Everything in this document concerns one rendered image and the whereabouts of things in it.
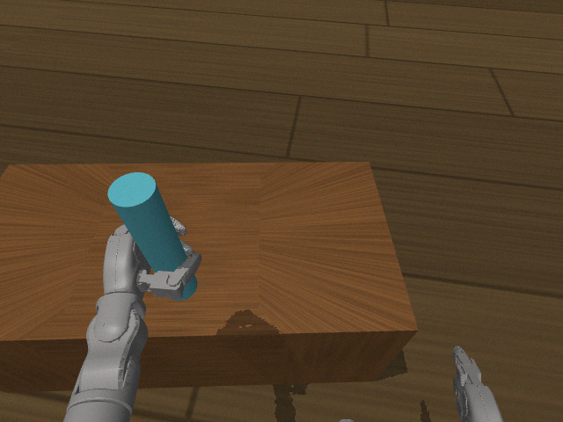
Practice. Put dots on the can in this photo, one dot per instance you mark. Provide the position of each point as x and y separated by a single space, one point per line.
139 204

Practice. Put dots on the left robot hand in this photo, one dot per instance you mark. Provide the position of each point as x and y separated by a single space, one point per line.
125 268

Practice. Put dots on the right robot hand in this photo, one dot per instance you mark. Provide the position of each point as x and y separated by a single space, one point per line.
475 402

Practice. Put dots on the left robot arm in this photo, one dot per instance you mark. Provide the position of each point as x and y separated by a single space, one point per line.
108 380

